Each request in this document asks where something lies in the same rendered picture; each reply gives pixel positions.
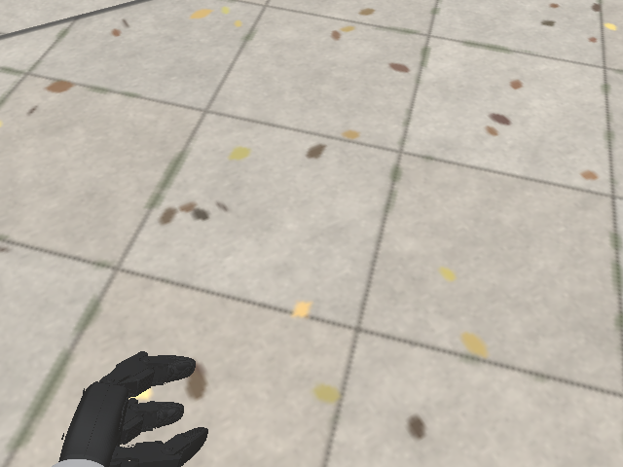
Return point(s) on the robot left hand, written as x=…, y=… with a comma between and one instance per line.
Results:
x=105, y=418

